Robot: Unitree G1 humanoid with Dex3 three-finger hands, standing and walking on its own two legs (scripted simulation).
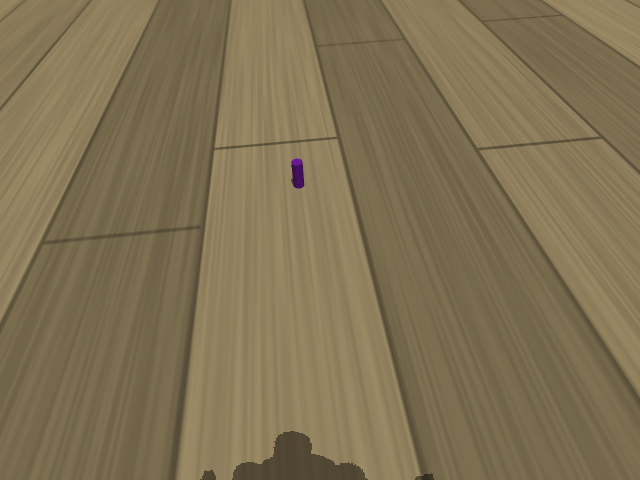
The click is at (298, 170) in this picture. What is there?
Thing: squat round
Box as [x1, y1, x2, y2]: [291, 159, 303, 187]
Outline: 293,159 291,161 293,183 295,187 301,187 303,186 302,162 300,159
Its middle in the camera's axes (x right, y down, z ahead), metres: -0.10 -0.32 +1.86
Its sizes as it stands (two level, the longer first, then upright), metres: 0.053 0.053 0.141
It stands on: the floor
